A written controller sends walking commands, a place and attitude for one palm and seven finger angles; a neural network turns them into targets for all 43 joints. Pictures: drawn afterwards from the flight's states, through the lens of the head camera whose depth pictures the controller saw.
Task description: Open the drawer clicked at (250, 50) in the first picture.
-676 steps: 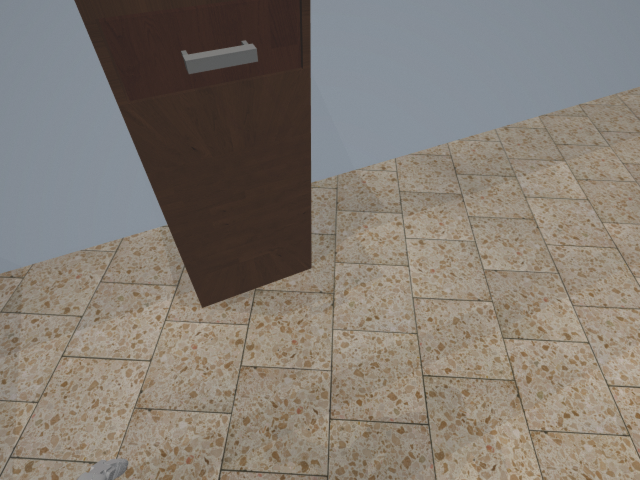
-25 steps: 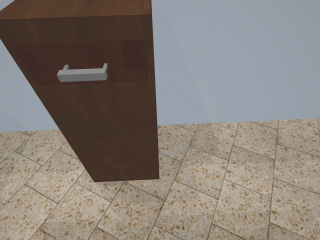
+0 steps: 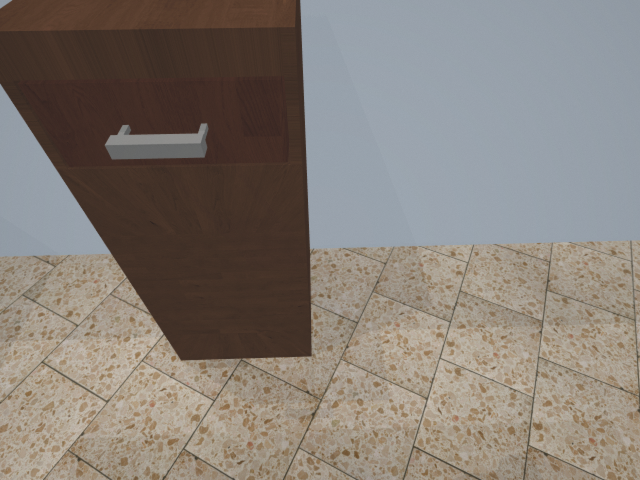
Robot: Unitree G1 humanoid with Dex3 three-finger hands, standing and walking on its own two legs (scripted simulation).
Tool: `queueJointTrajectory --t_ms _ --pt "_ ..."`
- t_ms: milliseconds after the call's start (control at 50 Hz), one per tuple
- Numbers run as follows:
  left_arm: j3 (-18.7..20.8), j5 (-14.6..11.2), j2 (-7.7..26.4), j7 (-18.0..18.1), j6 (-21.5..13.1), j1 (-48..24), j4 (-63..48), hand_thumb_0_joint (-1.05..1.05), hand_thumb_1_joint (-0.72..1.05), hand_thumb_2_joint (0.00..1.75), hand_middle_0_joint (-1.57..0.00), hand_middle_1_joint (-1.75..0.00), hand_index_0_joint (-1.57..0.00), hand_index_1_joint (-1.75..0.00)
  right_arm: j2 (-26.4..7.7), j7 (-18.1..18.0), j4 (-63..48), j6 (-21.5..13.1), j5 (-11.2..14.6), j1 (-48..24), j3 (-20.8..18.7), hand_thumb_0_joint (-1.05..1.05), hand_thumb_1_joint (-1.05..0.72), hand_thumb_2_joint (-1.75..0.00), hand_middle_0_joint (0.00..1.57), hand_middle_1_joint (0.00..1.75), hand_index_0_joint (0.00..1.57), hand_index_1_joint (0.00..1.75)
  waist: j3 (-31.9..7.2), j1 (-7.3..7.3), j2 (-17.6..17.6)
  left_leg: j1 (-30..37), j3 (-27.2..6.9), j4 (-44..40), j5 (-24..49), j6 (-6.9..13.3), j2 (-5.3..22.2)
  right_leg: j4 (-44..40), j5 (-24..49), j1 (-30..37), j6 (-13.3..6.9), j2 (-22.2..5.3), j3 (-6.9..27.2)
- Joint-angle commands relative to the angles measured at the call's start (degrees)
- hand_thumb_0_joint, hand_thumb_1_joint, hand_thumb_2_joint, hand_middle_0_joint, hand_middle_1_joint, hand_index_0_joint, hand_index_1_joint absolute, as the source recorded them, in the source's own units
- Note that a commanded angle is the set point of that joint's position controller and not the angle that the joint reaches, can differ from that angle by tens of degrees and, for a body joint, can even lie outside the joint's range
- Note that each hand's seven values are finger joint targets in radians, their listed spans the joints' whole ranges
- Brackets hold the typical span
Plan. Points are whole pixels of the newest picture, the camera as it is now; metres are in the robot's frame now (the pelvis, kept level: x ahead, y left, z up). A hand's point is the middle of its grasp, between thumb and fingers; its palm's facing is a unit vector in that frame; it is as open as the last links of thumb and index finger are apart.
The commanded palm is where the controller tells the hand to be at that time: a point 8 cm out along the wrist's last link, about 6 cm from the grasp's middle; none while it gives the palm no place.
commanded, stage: shuffle to correct the standing spot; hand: left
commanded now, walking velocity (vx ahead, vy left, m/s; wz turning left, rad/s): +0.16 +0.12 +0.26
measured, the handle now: (161, 138) +0.57 +0.29 +0.12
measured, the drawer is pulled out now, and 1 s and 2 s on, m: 0.00 0.00 0.00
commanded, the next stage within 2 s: come to a stop and stand still in 0.24 s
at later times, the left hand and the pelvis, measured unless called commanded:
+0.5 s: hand out of the picture +0.10 +0.22 -0.17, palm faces +0.11 -0.97 -0.20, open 7.4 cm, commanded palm none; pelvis +0.07 +0.04 +0.00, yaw +5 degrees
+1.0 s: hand out of the picture +0.10 +0.22 -0.17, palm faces +0.15 -0.96 -0.24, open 7.3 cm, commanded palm none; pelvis +0.07 +0.02 +0.00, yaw +5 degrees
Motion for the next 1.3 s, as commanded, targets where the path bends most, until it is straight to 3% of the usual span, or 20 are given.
queueJointTrajectory --t_ms 0,80,140,180,220,300,420,520,580,620,640,680,800,900,980,1020,1040,1100,1220,1280 --pt "2.65 0.15 9.45 0.4 -0.41 4.97 -2.5 0.0 0.9 0.9 -0.2 -0.3 -0.2 -0.3 -4.11 0.06 -2.53 -0.02 -0.33 2.64 -1.33 0.0 -0.9 -0.9 0.2 0.3 0.2 0.3 4.03 1.32 -5.32 -10.98 -0.18 2.79 -4.1 1.91 0.06 -9.48 -7.89 1.33 -4.68 -8.68 10.32" --pt "4.79 0.68 11.57 0.75 -0.48 8.06 -3.74 0.0 0.9 0.9 -0.2 -0.3 -0.2 -0.3 -4.09 0.56 -5.62 0.48 -0.46 -0.94 -2.04 0.0 -0.9 -0.9 0.2 0.3 0.2 0.3 7.36 3.02 -10.22 -20.34 0.1 17.89 -10.68 1.81 1.09 -16.93 -10.88 1.27 -10.51 -18.29 20.06" --pt "5.16 0.92 11.32 0.59 -1.0 4.95 -5.06 0.0 0.9 0.9 -0.2 -0.3 -0.2 -0.3 -3.19 1.14 -6.27 -0.36 -0.13 0.69 -2.06 0.0 -0.9 -0.9 0.2 0.3 0.2 0.3 3.88 0.71 -7.76 -13.13 -0.01 9.74 -8.15 2.0 1.95 -10.56 1.97 -0.38 -9.85 -17.5 12.32" --pt "4.65 0.55 9.31 0.4 -0.33 1.58 -6.3 0.0 0.9 0.9 -0.2 -0.3 -0.2 -0.3 -3.1 0.97 -3.05 -0.98 -0.17 9.26 -1.95 0.0 -0.9 -0.9 0.2 0.3 0.2 0.3 1.41 -2.6 -1.94 2.32 1.4 -1.85 0.05 2.21 0.1 -0.83 -4.55 -9.21 -5.62 -10.11 2.88" --pt "3.5 0.38 4.18 -0.04 0.02 -1.83 -9.78 0.0 0.9 0.9 -0.2 -0.3 -0.2 -0.3 -10.79 0.02 -1.79 -1.25 -1.3 17.57 -3.79 0.0 -0.9 -0.9 0.2 0.3 0.2 0.3 1.0 -5.27 20.67 9.04 -25.23 -13.74 4.45 11.73 18.05 27.02 -21.1 -26.04 -1.02 1.73 -5.84" --pt "3.58 0.78 4.14 -1.06 -0.56 -3.64 -8.04 0.0 0.9 0.9 -0.2 -0.3 -0.2 -0.3 -6.14 -0.4 -4.56 -2.24 -1.02 9.04 -2.14 0.0 -0.9 -0.9 0.2 0.3 0.2 0.3 4.82 -1.7 4.33 1.11 -18.63 -13.67 11.62 14.86 15.96 38.33 -8.25 -26.79 -2.14 -3.83 0.53" --pt "2.39 0.04 1.74 -0.31 0.48 -1.32 -6.55 0.0 0.9 0.9 -0.2 -0.3 -0.2 -0.3 -5.16 -1.6 -3.62 -3.54 -0.68 8.35 -1.12 0.0 -0.9 -0.9 0.2 0.3 0.2 0.3 0.3 0.45 2.68 4.15 -5.63 -8.98 51.88 11.63 11.98 26.92 -0.91 -18.74 0.44 -2.17 -0.21" --pt "2.41 -0.2 3.71 0.71 0.46 -3.7 -8.27 0.0 0.9 0.9 -0.2 -0.3 -0.2 -0.3 -6.62 -1.8 -3.42 -1.89 -0.6 6.5 -2.45 0.0 -0.9 -0.9 0.2 0.3 0.2 0.3 -1.58 -0.36 5.86 7.51 -5.08 -3.93 56.75 9.1 12.54 8.48 0.95 -10.96 -0.17 -0.57 -1.21" --pt "3.28 0.2 6.56 1.09 -0.32 1.45 -7.72 0.0 0.9 0.9 -0.2 -0.3 -0.2 -0.3 -6.33 -1.55 -3.69 -0.89 0.11 6.34 -3.52 0.0 -0.9 -0.9 0.2 0.3 0.2 0.3 -3.3 1.95 2.1 4.45 -4.35 3.81 46.1 5.46 9.49 -2.7 18.38 -0.97 -0.73 -1.54 0.01" --pt "4.48 0.43 11.97 1.62 -0.98 5.59 -6.71 0.0 0.9 0.9 -0.2 -0.3 -0.2 -0.3 -3.84 -1.21 -4.55 -0.37 0.63 9.02 -4.11 0.0 -0.9 -0.9 0.2 0.3 0.2 0.3 -9.09 1.59 -9.86 -10.66 0.38 17.98 3.74 1.45 -0.73 2.35 63.55 13.58 -9.28 -17.47 16.06" --pt "4.3 0.09 12.97 1.52 -0.88 7.65 -6.57 0.0 0.9 0.9 -0.2 -0.3 -0.2 -0.3 -2.71 -1.35 -5.23 0.06 0.93 7.31 -4.2 0.0 -0.9 -0.9 0.2 0.3 0.2 0.3 -10.12 2.73 -11.44 -12.82 -1.03 27.47 -19.87 0.5 -3.46 -0.83 72.69 13.5 -15.12 -23.78 18.31" --pt "3.99 0.15 10.11 2.0 -0.44 2.57 -8.21 0.0 0.9 0.9 -0.2 -0.3 -0.2 -0.3 -2.23 -1.28 -5.54 1.86 0.58 3.55 -4.24 0.0 -0.9 -0.9 0.2 0.3 0.2 0.3 -6.62 1.82 -12.59 -13.82 -5.16 34.75 -19.29 0.02 -1.13 -5.15 55.59 4.78 -15.88 -21.01 17.74" --pt "5.0 0.59 11.09 1.4 0.49 -3.38 -11.93 0.0 0.9 0.9 -0.2 -0.3 -0.2 -0.3 -2.22 0.53 -6.2 3.66 -0.09 1.21 -4.41 0.0 -0.9 -0.9 0.2 0.3 0.2 0.3 -3.9 0.1 -7.18 -13.08 -2.16 32.47 -7.87 -1.21 -0.81 -12.36 18.22 -5.46 -10.93 -14.43 12.08" --pt "5.63 1.17 12.87 0.93 1.13 -2.31 -12.16 0.0 0.9 0.9 -0.2 -0.3 -0.2 -0.3 -2.56 0.97 -8.3 2.46 -0.05 -0.77 -3.9 0.0 -0.9 -0.9 0.2 0.3 0.2 0.3 -3.88 1.53 -8.52 -10.24 -0.55 16.56 -8.27 -0.26 -1.0 -15.04 -0.83 -4.6 -10.63 -13.67 15.11" --pt "4.88 0.23 10.59 0.56 1.89 -3.67 -11.62 0.0 0.9 0.9 -0.2 -0.3 -0.2 -0.3 -2.67 0.47 -5.41 1.3 -0.07 7.81 -3.21 0.0 -0.9 -0.9 0.2 0.3 0.2 0.3 -3.92 -2.17 -5.79 7.25 0.81 -4.32 0.71 1.05 -1.52 -11.62 -11.91 -13.98 -4.69 -7.45 9.72" --pt "3.29 -0.63 5.1 -0.05 2.17 -2.48 -11.96 0.0 0.9 0.9 -0.2 -0.3 -0.2 -0.3 -7.56 0.04 -6.43 0.77 -1.24 6.34 -3.65 0.0 -0.9 -0.9 0.2 0.3 0.2 0.3 0.79 -1.18 13.03 -1.31 -17.14 -16.8 -12.79 6.11 12.56 2.17 -10.01 -16.2 -0.75 0.48 1.63" --pt "3.19 -0.31 5.0 -0.21 1.89 -3.22 -12.2 0.0 0.9 0.9 -0.2 -0.3 -0.2 -0.3 -9.04 -0.12 -8.23 0.79 -1.54 3.08 -3.55 0.0 -0.9 -0.9 0.2 0.3 0.2 0.3 3.91 -0.66 13.31 -8.81 -22.4 -20.61 -15.6 9.73 17.62 9.11 -8.11 -15.17 -0.76 1.07 -0.47" --pt "3.25 0.77 4.93 -1.26 1.93 -0.62 -9.29 0.0 0.9 0.9 -0.2 -0.3 -0.2 -0.3 -6.98 -0.6 -8.27 -0.07 -1.2 -2.71 -2.55 0.0 -0.9 -0.9 0.2 0.3 0.2 0.3 5.72 1.88 10.81 -14.51 -15.28 -20.17 -12.97 9.19 13.14 19.57 -3.75 -10.62 -1.2 0.62 1.92" --pt "2.15 -0.3 2.52 -1.07 0.1 -0.96 -7.9 0.0 0.9 0.9 -0.2 -0.3 -0.2 -0.3 -6.76 -1.17 -4.52 -0.78 -1.22 4.39 -2.36 0.0 -0.9 -0.9 0.2 0.3 0.2 0.3 2.69 -0.77 7.04 -0.64 -10.7 -11.22 16.21 9.35 12.04 5.07 -7.6 -9.26 -0.09 0.25 -0.17" --pt "2.55 -0.51 5.13 -0.35 -1.22 5.96 -4.09 0.0 0.9 0.9 -0.2 -0.3 -0.2 -0.3 -4.45 -1.12 -3.27 -1.19 0.01 5.25 -2.02 0.0 -0.9 -0.9 0.2 0.3 0.2 0.3 -3.56 0.93 -1.77 -5.95 -4.81 -1.11 16.43 3.84 5.99 -7.51 14.43 8.47 -1.11 -3.9 6.77"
